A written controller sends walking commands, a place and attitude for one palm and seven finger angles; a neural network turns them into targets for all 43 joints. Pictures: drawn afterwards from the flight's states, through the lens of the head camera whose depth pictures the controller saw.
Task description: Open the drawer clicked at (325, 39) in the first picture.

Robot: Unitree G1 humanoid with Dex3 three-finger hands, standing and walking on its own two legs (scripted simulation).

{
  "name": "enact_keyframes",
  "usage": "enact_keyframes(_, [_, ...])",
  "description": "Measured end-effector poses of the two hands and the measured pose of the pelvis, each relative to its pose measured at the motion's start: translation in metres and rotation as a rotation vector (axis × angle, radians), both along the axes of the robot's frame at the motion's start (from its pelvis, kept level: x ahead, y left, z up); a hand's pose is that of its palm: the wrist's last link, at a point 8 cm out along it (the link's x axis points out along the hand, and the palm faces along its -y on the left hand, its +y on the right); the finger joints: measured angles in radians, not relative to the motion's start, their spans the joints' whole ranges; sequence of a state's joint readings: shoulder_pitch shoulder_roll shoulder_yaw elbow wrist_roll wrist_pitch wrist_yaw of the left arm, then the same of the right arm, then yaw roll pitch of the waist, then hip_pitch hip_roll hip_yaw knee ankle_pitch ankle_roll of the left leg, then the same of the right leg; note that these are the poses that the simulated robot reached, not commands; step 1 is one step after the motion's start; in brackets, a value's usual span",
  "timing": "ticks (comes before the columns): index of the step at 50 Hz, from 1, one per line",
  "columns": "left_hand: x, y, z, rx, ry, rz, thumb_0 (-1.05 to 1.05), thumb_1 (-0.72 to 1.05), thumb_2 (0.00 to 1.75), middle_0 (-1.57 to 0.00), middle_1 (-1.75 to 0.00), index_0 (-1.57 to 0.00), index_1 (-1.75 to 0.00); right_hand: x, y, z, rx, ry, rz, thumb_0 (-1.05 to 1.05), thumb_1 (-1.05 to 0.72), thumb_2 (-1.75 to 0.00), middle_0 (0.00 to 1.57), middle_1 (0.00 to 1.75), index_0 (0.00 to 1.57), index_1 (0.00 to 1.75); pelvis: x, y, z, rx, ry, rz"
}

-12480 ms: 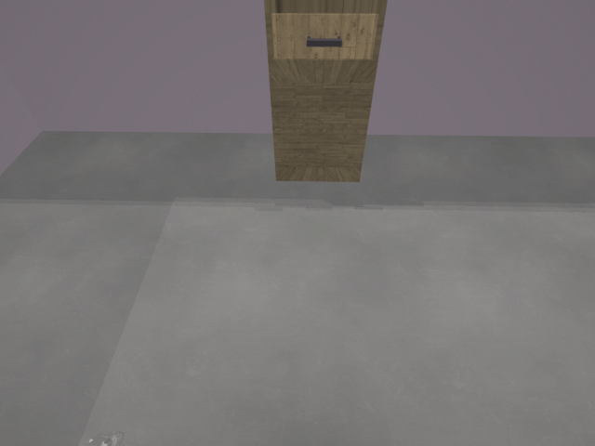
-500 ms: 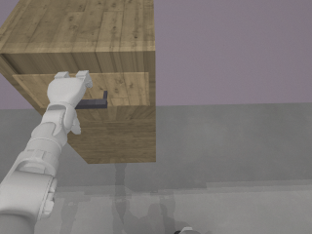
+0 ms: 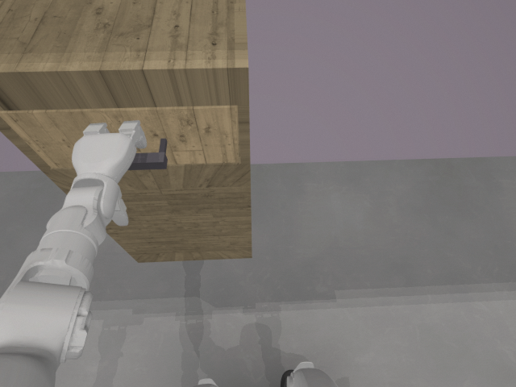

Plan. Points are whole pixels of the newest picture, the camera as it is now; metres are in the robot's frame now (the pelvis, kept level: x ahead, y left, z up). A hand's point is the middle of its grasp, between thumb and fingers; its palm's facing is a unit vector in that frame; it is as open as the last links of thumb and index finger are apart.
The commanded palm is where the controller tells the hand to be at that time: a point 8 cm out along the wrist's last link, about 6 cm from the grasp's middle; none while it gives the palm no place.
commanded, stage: lower the fingers behind the handle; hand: left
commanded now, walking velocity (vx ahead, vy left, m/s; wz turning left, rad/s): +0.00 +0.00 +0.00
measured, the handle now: (130, 153) +0.52 +0.22 -0.01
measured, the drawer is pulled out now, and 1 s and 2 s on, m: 0.00 0.00 0.00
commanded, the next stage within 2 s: close the thumb around the handle in 1.06 s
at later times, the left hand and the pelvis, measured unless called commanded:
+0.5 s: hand (123, 184) +0.46 +0.23 -0.03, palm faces -0.08 -0.03 -1.00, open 13.8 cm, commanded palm +0.46 +0.23 +0.02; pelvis -0.01 +0.01 -0.02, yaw +0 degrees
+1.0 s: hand (125, 182) +0.47 +0.23 -0.04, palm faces -0.08 -0.03 -1.00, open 13.8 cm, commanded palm +0.46 +0.22 +0.01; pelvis -0.01 +0.01 -0.03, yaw +0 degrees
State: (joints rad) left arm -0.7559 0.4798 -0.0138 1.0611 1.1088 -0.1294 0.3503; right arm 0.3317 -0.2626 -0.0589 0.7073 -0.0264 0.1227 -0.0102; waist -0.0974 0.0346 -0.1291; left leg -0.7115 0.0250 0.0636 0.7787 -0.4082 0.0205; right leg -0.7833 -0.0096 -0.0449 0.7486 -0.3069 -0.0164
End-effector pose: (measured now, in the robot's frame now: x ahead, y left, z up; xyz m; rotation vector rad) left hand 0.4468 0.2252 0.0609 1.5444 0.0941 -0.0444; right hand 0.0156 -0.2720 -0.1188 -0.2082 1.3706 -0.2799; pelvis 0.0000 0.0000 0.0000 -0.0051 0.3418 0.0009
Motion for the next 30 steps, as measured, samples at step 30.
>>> enact_keyframes(30, [0.005, 0.006, -0.039, 0.0, -0.025, -0.002, 0.0, -0.49, 0.31, -0.32, -1.2, -0.32, -1.2, -0.024, 0.011, -0.021, -0.01, 0.06, 0.01, 0.0, -0.91, -0.9, 0.21, 0.3, 0.2, 0.3, -0.012, 0.01, -0.025, -0.016, 0.075, 0.008])
